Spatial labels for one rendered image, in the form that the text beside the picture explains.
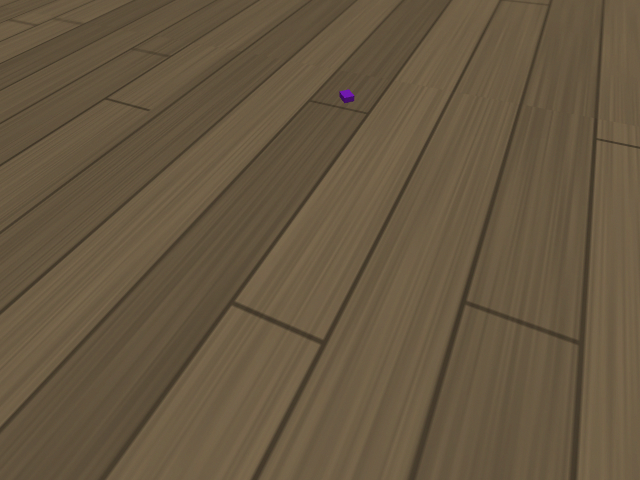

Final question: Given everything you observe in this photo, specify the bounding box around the small box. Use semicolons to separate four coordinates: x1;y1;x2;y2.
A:
339;89;354;103

